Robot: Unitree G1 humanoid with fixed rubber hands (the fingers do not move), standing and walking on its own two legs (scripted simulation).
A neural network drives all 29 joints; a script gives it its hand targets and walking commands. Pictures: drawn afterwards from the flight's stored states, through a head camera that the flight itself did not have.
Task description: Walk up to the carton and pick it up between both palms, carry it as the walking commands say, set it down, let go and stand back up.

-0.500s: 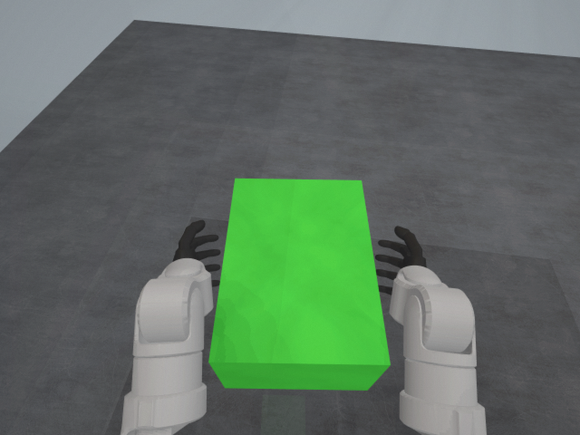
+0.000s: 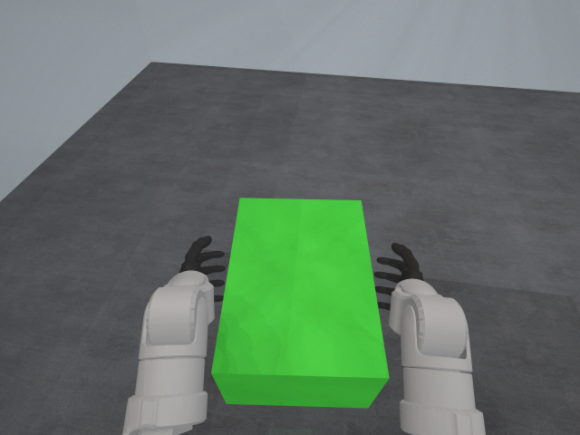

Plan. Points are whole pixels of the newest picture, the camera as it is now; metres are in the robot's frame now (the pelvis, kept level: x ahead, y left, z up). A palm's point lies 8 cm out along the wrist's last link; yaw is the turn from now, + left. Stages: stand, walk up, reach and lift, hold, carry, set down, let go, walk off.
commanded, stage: carry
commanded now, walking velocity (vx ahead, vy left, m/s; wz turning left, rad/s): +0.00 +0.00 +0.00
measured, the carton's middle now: (298, 294) +0.34 -0.01 -0.02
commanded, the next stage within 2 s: hold in 1.54 s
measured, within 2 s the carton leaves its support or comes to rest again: neither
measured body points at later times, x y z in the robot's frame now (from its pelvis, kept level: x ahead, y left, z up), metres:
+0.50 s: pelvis -0.03 +0.02 +0.00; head -0.05 +0.02 +0.45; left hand +0.26 +0.17 +0.08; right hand +0.26 -0.13 +0.08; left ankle -0.10 +0.11 -0.73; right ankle -0.04 -0.09 -0.73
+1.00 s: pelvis -0.08 +0.03 +0.01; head -0.11 +0.03 +0.45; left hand +0.22 +0.18 +0.08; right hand +0.22 -0.11 +0.08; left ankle -0.10 +0.11 -0.73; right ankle -0.04 -0.09 -0.73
